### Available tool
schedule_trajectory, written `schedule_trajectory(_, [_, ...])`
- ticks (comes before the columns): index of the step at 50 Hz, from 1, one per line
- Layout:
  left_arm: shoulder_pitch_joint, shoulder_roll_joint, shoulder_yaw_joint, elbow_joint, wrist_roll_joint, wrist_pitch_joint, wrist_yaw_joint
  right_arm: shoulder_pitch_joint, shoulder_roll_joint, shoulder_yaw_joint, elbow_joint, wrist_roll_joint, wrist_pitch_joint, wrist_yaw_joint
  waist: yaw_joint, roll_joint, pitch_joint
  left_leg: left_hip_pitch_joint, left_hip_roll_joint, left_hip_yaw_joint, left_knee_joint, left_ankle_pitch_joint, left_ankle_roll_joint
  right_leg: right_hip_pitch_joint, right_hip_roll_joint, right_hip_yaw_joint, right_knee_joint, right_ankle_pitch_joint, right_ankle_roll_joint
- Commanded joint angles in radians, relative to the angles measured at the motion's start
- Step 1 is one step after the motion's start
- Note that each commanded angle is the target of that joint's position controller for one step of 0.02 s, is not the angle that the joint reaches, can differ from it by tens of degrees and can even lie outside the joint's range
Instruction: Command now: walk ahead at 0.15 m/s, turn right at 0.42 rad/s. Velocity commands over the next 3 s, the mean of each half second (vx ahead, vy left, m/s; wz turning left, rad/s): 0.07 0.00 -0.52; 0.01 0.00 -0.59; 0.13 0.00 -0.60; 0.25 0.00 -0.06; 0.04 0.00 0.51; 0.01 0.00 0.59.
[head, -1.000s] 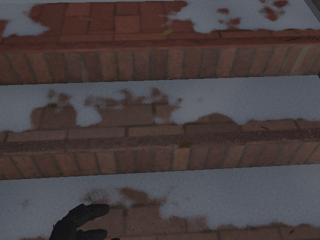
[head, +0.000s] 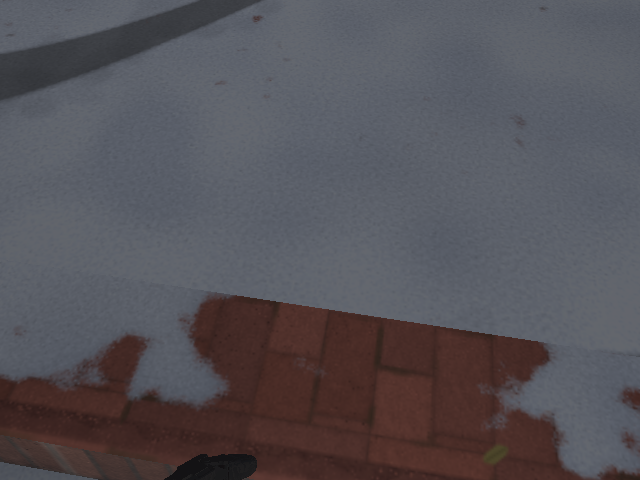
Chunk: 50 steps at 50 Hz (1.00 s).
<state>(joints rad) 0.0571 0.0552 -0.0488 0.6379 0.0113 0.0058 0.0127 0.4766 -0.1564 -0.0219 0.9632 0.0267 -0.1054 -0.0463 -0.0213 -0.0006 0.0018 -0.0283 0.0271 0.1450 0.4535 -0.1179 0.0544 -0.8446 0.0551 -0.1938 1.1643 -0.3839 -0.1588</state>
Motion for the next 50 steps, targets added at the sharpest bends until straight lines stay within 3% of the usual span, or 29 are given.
schedule_trajectory(1, [0.218,0.341,0.136,0.014,0.003,-0.004,0.011,-0.074,-0.156,-0.047,-0.245,-0.01,-0.017,0.04,0.1,-0.296,-0.385,-0.55,-0.173,-0.125,1.16,-0.182,-0.099,0.812,-0.316,0.938,-0.675,0.93,-0.308])
schedule_trajectory(2, [0.139,0.298,0.135,-0.017,-0.005,0.002,0.019,-0.003,-0.104,-0.032,-0.248,-0.06,-0.008,0.061,0.046,-0.106,-0.452,-0.594,-0.102,-0.275,1.331,-0.143,-0.077,0.758,-0.333,1.0,-0.748,0.699,-0.301])
schedule_trajectory(3, [0.081,0.24,0.127,-0.012,0.006,0.003,0.026,-0.06,-0.092,-0.034,-0.269,-0.057,0.012,0.059,0.013,0.013,-0.305,-0.661,-0.082,-0.25,1.39,-0.078,-0.066,0.596,-0.281,0.929,-0.715,0.32,-0.263])
schedule_trajectory(4, [0.082,0.186,0.115,0.033,0.011,0.003,0.034,-0.136,-0.062,-0.026,-0.305,-0.073,0.021,0.043,-0.011,0.082,-0.104,-0.758,-0.053,-0.237,1.382,-0.073,-0.043,0.433,-0.231,0.799,-0.684,0.182,-0.193])
schedule_trajectory(5, [0.125,0.157,0.11,0.071,0.018,-0.012,0.04,-0.183,-0.023,-0.01,-0.349,-0.088,0.034,0.026,-0.016,0.061,-0.036,-0.826,-0.044,-0.248,1.455,-0.085,-0.022,0.365,-0.197,0.729,-0.683,0.178,-0.168])
schedule_trajectory(6, [0.134,0.136,0.104,0.093,0.024,-0.028,0.037,-0.16,-0.014,0.0,-0.358,-0.091,0.045,0.017,-0.043,0.077,-0.007,-0.843,-0.029,-0.235,1.448,-0.084,-0.006,0.32,-0.163,0.627,-0.704,0.216,-0.126])
schedule_trajectory(7, [0.141,0.142,0.104,0.116,0.019,-0.046,0.032,-0.149,-0.007,0.006,-0.358,-0.087,0.055,0.011,-0.06,0.078,0.008,-0.837,-0.02,-0.234,1.416,-0.06,0.0,0.288,-0.134,0.54,-0.697,0.294,-0.098])
schedule_trajectory(8, [0.156,0.164,0.11,0.137,0.012,-0.058,0.026,-0.145,0.009,0.016,-0.374,-0.096,0.061,0.003,-0.081,0.057,0.006,-0.836,0.002,-0.25,1.328,-0.039,-0.003,0.291,-0.098,0.465,-0.668,0.403,-0.067])
schedule_trajectory(9, [0.186,0.189,0.118,0.154,0.004,-0.066,0.022,-0.174,-0.001,0.015,-0.383,-0.097,0.062,-0.003,-0.072,0.042,-0.006,-0.854,0.0,-0.244,1.297,-0.044,-0.01,0.319,-0.081,0.441,-0.664,0.428,-0.055])
schedule_trajectory(10, [0.153,0.215,0.125,0.115,0.001,-0.062,0.029,-0.18,-0.021,0.014,-0.382,-0.097,0.073,-0.006,-0.07,0.037,-0.029,-0.837,0.017,-0.214,1.179,-0.039,-0.036,0.348,-0.075,0.425,-0.644,0.528,-0.032])
schedule_trajectory(13, [0.204,0.24,0.128,0.069,0.008,-0.051,0.05,-0.235,-0.035,0.006,-0.373,-0.089,0.096,-0.004,-0.006,-0.015,-0.126,-0.932,0.019,-0.147,1.2,0.002,-0.078,0.54,-0.104,0.496,-0.607,0.753,0.04])
schedule_trajectory(15, [0.225,0.258,0.134,0.046,0.016,-0.048,0.061,-0.286,-0.021,0.005,-0.383,-0.08,0.105,-0.015,0.024,-0.054,-0.147,-1.0,0.014,-0.156,1.317,0.044,-0.081,0.594,-0.131,0.565,-0.612,0.703,0.043])
schedule_trajectory(19, [0.248,0.244,0.133,0.01,0.008,-0.031,0.076,-0.375,-0.02,0.004,-0.4,-0.088,0.123,-0.006,0.057,-0.048,-0.093,-1.079,0.005,-0.18,1.325,0.047,-0.09,0.625,-0.12,0.656,-0.629,0.457,0.013])
schedule_trajectory(28, [0.299,0.25,0.146,-0.018,0.004,-0.036,0.094,-0.457,-0.042,0.001,-0.418,-0.075,0.139,0.009,0.084,-0.074,-0.106,-1.077,-0.042,-0.205,1.163,-0.108,-0.099,0.824,-0.166,0.781,-0.627,0.71,-0.089])
schedule_trajectory(31, [0.256,0.252,0.148,-0.029,0.003,-0.032,0.092,-0.479,-0.036,0.008,-0.441,-0.072,0.126,0.024,0.065,-0.086,-0.108,-0.966,-0.049,-0.211,1.046,-0.123,-0.073,0.788,-0.153,0.779,-0.644,0.767,-0.11])
schedule_trajectory(34, [0.213,0.277,0.154,-0.041,0.013,-0.024,0.089,-0.484,-0.052,0.009,-0.472,-0.065,0.115,0.017,0.047,-0.111,-0.105,-0.852,-0.039,-0.243,0.911,-0.213,-0.046,0.76,-0.158,0.797,-0.675,0.821,-0.118])
schedule_trajectory(37, [0.164,0.289,0.161,-0.051,0.008,-0.017,0.073,-0.468,-0.061,0.013,-0.494,-0.047,0.111,0.015,0.02,-0.105,-0.122,-0.594,-0.028,-0.23,0.548,-0.292,-0.038,0.694,-0.122,0.742,-0.684,0.886,-0.052])
schedule_trajectory(38, [0.144,0.284,0.162,-0.051,0.005,-0.008,0.063,-0.426,-0.065,0.011,-0.48,-0.032,0.113,0.013,0.008,-0.124,-0.121,-0.443,-0.044,-0.205,0.386,-0.269,-0.038,0.635,-0.085,0.714,-0.692,0.881,-0.014])
schedule_trajectory(39, [0.157,0.284,0.164,-0.044,0.004,-0.002,0.056,-0.382,-0.077,0.002,-0.464,-0.017,0.114,0.008,0.007,-0.15,-0.124,-0.326,-0.058,-0.18,0.226,-0.175,-0.038,0.625,-0.059,0.719,-0.693,0.856,0.018])
schedule_trajectory(40, [0.141,0.291,0.169,-0.038,-0.001,-0.002,0.049,-0.323,-0.071,-0.003,-0.444,-0.008,0.106,0.0,-0.038,-0.106,-0.112,-0.207,-0.066,-0.159,0.0,0.006,-0.043,0.621,-0.024,0.7,-0.633,0.804,0.056])
schedule_trajectory(41, [0.165,0.267,0.174,-0.026,-0.016,-0.007,0.03,-0.309,-0.117,-0.019,-0.417,-0.021,0.093,-0.009,-0.026,0.026,-0.097,-0.107,-0.025,-0.204,-0.155,0.134,-0.053,0.597,0.061,0.602,-0.48,0.595,0.103])
schedule_trajectory(42, [0.242,0.223,0.168,-0.034,-0.009,-0.012,0.018,-0.294,-0.167,-0.026,-0.41,-0.031,0.087,-0.017,0.029,0.166,-0.102,0.108,0.193,-0.357,-0.082,0.66,-0.011,0.326,0.113,0.464,-0.258,-0.031,0.15])
schedule_trajectory(43, [0.335,0.191,0.164,-0.044,0.006,-0.012,0.024,-0.223,-0.199,-0.023,-0.428,-0.019,0.088,-0.009,0.058,0.249,-0.21,0.204,0.419,-0.489,0.123,1.288,0.069,0.179,0.139,0.368,-0.014,-0.318,0.179])
schedule_trajectory(44, [0.324,0.259,0.178,-0.034,0.006,-0.013,0.021,-0.208,-0.206,-0.037,-0.443,-0.031,0.092,-0.004,0.025,0.249,-0.319,0.173,0.46,-0.528,0.099,1.319,0.161,0.162,0.107,0.325,0.174,-0.296,0.223])
schedule_trajectory(45, [0.237,0.295,0.185,-0.03,0.006,-0.005,0.011,-0.288,-0.182,-0.041,-0.467,-0.049,0.093,-0.005,0.027,0.236,-0.28,0.074,0.418,-0.518,0.048,0.943,0.212,0.117,0.064,0.279,0.337,-0.236,0.239])
schedule_trajectory(46, [0.162,0.3,0.185,-0.022,0.019,0.007,0.0,-0.361,-0.117,-0.021,-0.484,-0.051,0.094,-0.014,0.04,0.195,-0.166,-0.012,0.314,-0.425,0.019,0.572,0.181,0.051,0.031,0.278,0.411,-0.153,0.247])
schedule_trajectory(47, [0.112,0.284,0.175,-0.027,0.024,0.02,-0.017,-0.38,-0.083,-0.001,-0.482,-0.051,0.09,-0.021,0.042,0.167,-0.088,-0.075,0.239,-0.343,-0.005,0.487,0.155,0.025,0.039,0.286,0.413,-0.102,0.259])
schedule_trajectory(48, [0.106,0.271,0.171,-0.024,0.022,0.038,-0.03,-0.366,-0.096,-0.006,-0.472,-0.053,0.093,-0.028,0.047,0.146,-0.058,-0.124,0.21,-0.286,-0.028,0.448,0.145,0.056,0.046,0.272,0.402,-0.062,0.265])
schedule_trajectory(50, [0.123,0.253,0.162,-0.028,0.022,0.065,-0.035,-0.314,-0.14,-0.025,-0.441,-0.058,0.09,-0.035,0.056,0.101,-0.07,-0.124,0.218,-0.245,-0.037,0.442,0.159,0.097,0.055,0.26,0.359,-0.026,0.267])
